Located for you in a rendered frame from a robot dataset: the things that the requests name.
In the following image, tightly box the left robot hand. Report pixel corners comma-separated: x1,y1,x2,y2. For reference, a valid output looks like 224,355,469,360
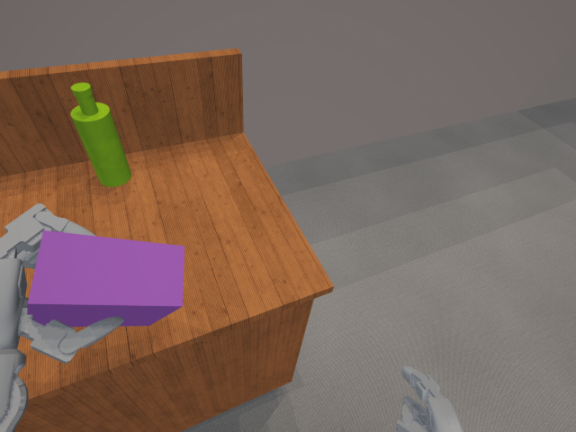
0,203,125,364

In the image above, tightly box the sponge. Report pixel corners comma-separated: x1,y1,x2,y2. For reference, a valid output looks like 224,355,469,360
27,230,185,327

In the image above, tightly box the right robot hand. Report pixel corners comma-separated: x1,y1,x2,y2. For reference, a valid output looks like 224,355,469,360
397,365,464,432

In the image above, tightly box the table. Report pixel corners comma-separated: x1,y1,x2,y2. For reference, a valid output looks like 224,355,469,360
0,48,334,432

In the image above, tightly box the left robot forearm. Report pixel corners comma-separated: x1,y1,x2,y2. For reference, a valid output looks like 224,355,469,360
0,349,29,432

